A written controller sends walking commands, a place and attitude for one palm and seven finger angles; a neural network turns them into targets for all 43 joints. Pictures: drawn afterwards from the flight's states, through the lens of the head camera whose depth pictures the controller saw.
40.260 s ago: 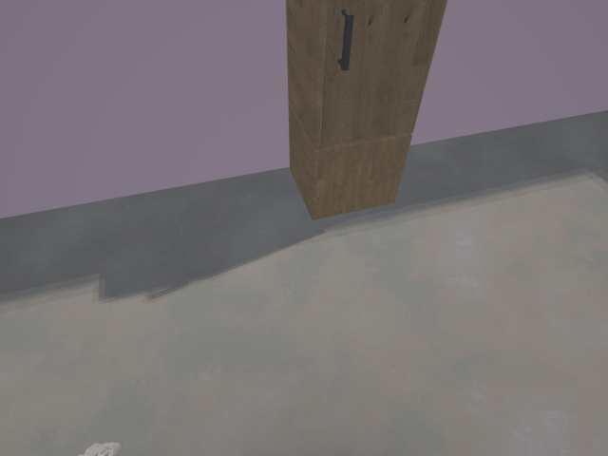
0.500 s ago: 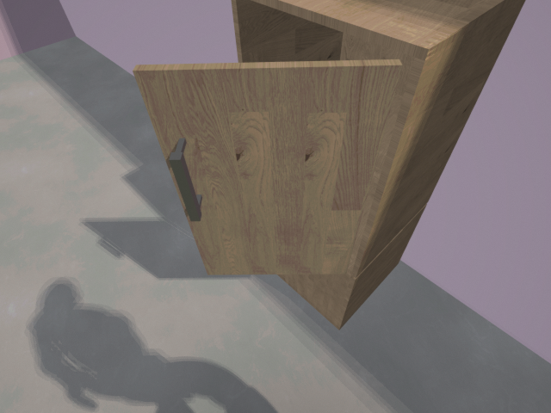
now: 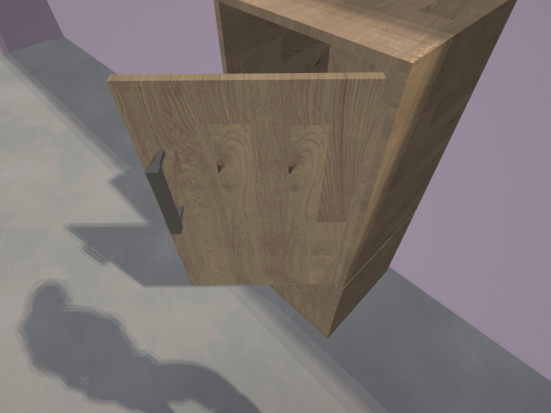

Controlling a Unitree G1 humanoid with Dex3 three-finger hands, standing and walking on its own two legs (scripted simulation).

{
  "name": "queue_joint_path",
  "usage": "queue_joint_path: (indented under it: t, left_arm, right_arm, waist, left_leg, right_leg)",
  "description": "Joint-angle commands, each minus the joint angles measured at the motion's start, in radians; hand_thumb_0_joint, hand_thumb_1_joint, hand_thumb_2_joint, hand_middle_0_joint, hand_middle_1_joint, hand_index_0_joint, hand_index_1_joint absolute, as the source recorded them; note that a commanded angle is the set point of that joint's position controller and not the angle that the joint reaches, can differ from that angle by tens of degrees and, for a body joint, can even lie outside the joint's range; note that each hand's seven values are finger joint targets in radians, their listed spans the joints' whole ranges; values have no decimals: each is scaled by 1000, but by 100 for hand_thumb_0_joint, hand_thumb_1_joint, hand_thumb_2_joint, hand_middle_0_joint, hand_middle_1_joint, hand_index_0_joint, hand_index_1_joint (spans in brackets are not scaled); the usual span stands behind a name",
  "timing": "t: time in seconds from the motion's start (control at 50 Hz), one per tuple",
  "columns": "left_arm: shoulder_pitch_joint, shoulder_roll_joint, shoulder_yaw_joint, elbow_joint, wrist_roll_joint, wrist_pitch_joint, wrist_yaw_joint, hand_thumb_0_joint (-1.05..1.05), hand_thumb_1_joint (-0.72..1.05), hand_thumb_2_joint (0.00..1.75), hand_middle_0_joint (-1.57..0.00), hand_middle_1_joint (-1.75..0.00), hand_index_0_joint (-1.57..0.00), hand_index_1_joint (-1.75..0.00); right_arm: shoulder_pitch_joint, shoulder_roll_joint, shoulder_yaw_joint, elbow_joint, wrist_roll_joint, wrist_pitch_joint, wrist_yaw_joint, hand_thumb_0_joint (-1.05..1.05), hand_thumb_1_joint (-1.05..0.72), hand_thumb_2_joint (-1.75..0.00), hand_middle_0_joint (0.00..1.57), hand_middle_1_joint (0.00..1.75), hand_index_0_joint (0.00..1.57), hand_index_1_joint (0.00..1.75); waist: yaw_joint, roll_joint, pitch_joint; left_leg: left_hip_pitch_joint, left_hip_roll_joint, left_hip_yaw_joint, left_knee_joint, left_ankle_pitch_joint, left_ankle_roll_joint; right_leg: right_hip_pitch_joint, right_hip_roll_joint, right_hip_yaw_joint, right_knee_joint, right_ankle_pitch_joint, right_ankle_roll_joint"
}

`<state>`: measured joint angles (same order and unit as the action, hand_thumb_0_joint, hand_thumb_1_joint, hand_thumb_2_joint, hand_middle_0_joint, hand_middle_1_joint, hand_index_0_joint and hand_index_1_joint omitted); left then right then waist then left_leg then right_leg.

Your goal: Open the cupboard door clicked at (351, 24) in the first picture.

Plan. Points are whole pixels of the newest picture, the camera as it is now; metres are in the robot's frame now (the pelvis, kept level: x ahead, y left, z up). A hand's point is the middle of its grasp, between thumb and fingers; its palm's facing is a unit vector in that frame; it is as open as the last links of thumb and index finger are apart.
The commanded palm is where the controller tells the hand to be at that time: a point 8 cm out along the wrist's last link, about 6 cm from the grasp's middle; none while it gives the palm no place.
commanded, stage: come to a stop and stand still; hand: left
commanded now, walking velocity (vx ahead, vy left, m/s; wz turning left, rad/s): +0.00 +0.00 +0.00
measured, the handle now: (168, 194) +0.45 +0.22 +0.05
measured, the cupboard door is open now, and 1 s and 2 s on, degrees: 45 45 45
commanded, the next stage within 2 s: look again from close up in 0.20 s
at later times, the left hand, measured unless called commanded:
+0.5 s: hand out of the picture +0.01 +0.17 -0.17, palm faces +0.02 -0.98 -0.20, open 7.4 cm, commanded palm none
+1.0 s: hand out of the picture +0.02 +0.18 -0.18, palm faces +0.01 -0.98 -0.21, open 7.4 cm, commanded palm none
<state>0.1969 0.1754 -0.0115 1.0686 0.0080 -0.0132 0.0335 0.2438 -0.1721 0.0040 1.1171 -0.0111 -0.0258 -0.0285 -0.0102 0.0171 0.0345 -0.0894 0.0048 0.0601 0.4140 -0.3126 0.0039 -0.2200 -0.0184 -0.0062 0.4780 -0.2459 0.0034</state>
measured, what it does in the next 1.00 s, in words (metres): stands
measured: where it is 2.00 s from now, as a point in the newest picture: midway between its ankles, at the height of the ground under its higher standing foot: outside the picture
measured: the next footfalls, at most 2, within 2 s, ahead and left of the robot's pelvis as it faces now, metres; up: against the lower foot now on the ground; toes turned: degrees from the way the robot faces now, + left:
none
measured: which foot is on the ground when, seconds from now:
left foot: down 0.00-1.00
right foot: down 0.00-1.00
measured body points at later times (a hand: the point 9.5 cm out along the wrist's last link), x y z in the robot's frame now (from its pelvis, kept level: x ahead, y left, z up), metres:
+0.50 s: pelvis +0.00 -0.01 +0.00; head +0.01 +0.00 +0.45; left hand +0.01 +0.22 -0.16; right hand +0.00 -0.23 -0.16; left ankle -0.06 +0.11 -0.74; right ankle +0.01 -0.12 -0.74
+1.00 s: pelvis -0.01 +0.00 +0.00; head +0.01 +0.01 +0.45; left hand +0.02 +0.23 -0.16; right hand -0.01 -0.22 -0.16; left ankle -0.06 +0.11 -0.74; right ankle +0.01 -0.12 -0.74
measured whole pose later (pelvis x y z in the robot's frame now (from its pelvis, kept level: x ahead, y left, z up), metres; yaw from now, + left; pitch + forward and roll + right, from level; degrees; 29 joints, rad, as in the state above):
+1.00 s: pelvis -0.01 +0.00 +0.00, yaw +0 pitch -1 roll +0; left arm 0.24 0.18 0.00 1.08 0.01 0.00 0.04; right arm 0.27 -0.14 0.00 1.14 -0.01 -0.02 -0.04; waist 0.00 -0.02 0.05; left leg -0.10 0.01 0.06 0.41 -0.30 0.00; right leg -0.23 -0.01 0.00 0.46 -0.22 0.00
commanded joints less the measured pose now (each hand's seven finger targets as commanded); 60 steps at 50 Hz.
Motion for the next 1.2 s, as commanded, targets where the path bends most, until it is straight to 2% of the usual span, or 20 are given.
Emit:
queue_joint_path:
  t: [0.0, 0.08, 0.26, 0.34, 0.52, 0.62, 0.68, 0.72, 0.76, 0.86, 0.9, 0.94, 1.0, 1.02, 1.06, 1.14, 1.18]
  left_arm:
    - [55, 132, 32, -30, 2, -20, 5, 0, 90, 90, -20, -30, -20, -30]
    - [61, 133, 31, -24, 1, -20, 5, 0, 90, 90, -20, -30, -20, -30]
    - [78, 125, 27, -11, 2, -18, 3, 0, 90, 90, -20, -30, -20, -30]
    - [84, 121, 27, -9, 2, -17, 3, 0, 90, 90, -20, -30, -20, -30]
    - [94, 107, 25, -3, 2, -15, 3, 0, 90, 90, -20, -30, -20, -30]
    - [96, 101, 24, -3, 2, -14, 4, 0, 90, 90, -20, -30, -20, -30]
    - [99, 105, 27, -3, 1, -15, 4, 0, 90, 90, -20, -30, -20, -30]
    - [98, 99, 25, -2, 1, -14, 4, 0, 90, 90, -20, -30, -20, -30]
    - [97, 102, 28, -3, 2, -15, 4, 0, 90, 90, -20, -30, -20, -30]
    - [95, 102, 28, -4, 2, -15, 4, 0, 90, 90, -20, -30, -20, -30]
    - [87, 113, 31, -14, 1, -13, 6, 0, 90, 90, -20, -30, -20, -30]
    - [98, 94, 32, -21, 1, -6, 10, 0, 90, 90, -20, -30, -20, -30]
    - [91, 110, 47, -45, 4, 6, 12, 0, 90, 90, -20, -30, -20, -30]
    - [88, 107, 48, -52, 5, 10, 11, 0, 90, 90, -20, -30, -20, -30]
    - [77, 113, 57, -76, 9, 19, 10, 0, 90, 90, -20, -30, -20, -30]
    - [72, 108, 64, -110, 13, 30, 8, 0, 90, 90, -20, -30, -20, -30]
    - [73, 113, 68, -125, 14, 36, 6, 0, 90, 90, -20, -30, -20, -30]
  right_arm:
    - [64, -108, -21, -27, -3, -12, -5, 0, -90, -90, 20, 30, 20, 30]
    - [59, -109, -20, -23, -3, -10, -6, 0, -90, -90, 20, 30, 20, 30]
    - [61, -103, -17, -13, -2, -7, -7, 0, -90, -90, 20, 30, 20, 30]
    - [68, -100, -15, -7, -1, -10, -7, 0, -90, -90, 20, 30, 20, 30]
    - [86, -82, -14, 2, -1, -10, -9, 0, -90, -90, 20, 30, 20, 30]
    - [95, -75, -15, 6, -2, -10, -9, 0, -90, -90, 20, 30, 20, 30]
    - [99, -78, -15, 9, -1, -13, -9, 0, -90, -90, 20, 30, 20, 30]
    - [100, -71, -15, 9, -1, -11, -10, 0, -90, -90, 20, 30, 20, 30]
    - [104, -75, -17, 9, -1, -13, -9, 0, -90, -90, 20, 30, 20, 30]
    - [105, -75, -17, 11, -1, -12, -10, 0, -90, -90, 20, 30, 20, 30]
    - [90, -80, -22, -3, 2, -13, -12, 0, -90, -90, 20, 30, 20, 30]
    - [97, -60, -24, -10, 3, -8, -16, 0, -90, -90, 20, 30, 20, 30]
    - [88, -75, -39, -35, 1, 5, -19, 0, -90, -90, 20, 30, 20, 30]
    - [79, -76, -43, -46, 1, 9, -20, 0, -90, -90, 20, 30, 20, 30]
    - [66, -90, -54, -69, -1, 19, -20, 0, -90, -90, 20, 30, 20, 30]
    - [27, -107, -69, -112, -6, 35, -15, 0, -90, -90, 20, 30, 20, 30]
    - [5, -113, -76, -138, -7, 44, -10, 0, -90, -90, 20, 30, 20, 30]
  waist:
    - [7, -48, -23]
    - [5, -21, -20]
    - [7, -28, 7]
    - [10, -7, 9]
    - [12, -27, 28]
    - [12, -27, 34]
    - [15, -9, 11]
    - [14, -22, 27]
    - [14, -29, 15]
    - [12, -17, 31]
    - [13, -18, 25]
    - [14, -11, -3]
    - [13, 6, -33]
    - [13, 11, -21]
    - [11, 9, -37]
    - [15, 19, -25]
    - [18, 3, -24]
  left_leg:
    - [-50, 97, -67, -64, 250, 17]
    - [-40, 98, -66, -67, 247, 15]
    - [-54, 99, -67, -81, 189, 15]
    - [-60, 102, -70, -88, 197, 17]
    - [-74, 104, -70, -96, 180, 19]
    - [-81, 102, -74, -97, 177, 20]
    - [-73, 104, -69, -88, 199, 19]
    - [-78, 104, -71, -93, 187, 20]
    - [-77, 102, -72, -88, 192, 21]
    - [-86, 102, -74, -92, 184, 20]
    - [-76, 108, -79, -87, 274, 21]
    - [-59, 112, -70, -63, 367, 16]
    - [-48, 121, -59, -17, 438, 18]
    - [-49, 127, -61, -12, 447, 22]
    - [-62, 135, -67, 11, 442, 30]
    - [-139, 149, -103, 30, 368, 51]
    - [-185, 137, -112, 62, 275, 53]
  right_leg:
    - [78, -100, 86, -52, 349, -51]
    - [74, -97, 90, -60, 341, -53]
    - [60, -91, 94, -91, 267, -51]
    - [66, -88, 88, -91, 252, -50]
    - [60, -85, 81, -94, 226, -49]
    - [55, -83, 82, -92, 219, -49]
    - [66, -86, 80, -84, 241, -48]
    - [58, -83, 80, -87, 230, -48]
    - [66, -86, 82, -84, 241, -48]
    - [60, -84, 82, -85, 229, -49]
    - [50, -91, 88, -67, 317, -47]
    - [53, -94, 87, -36, 384, -42]
    - [36, -96, 83, 17, 413, -41]
    - [17, -89, 83, 28, 399, -40]
    - [-3, -82, 78, 63, 372, -36]
    - [-34, -67, 62, 114, 279, -35]
    - [-54, -74, 76, 116, 226, -45]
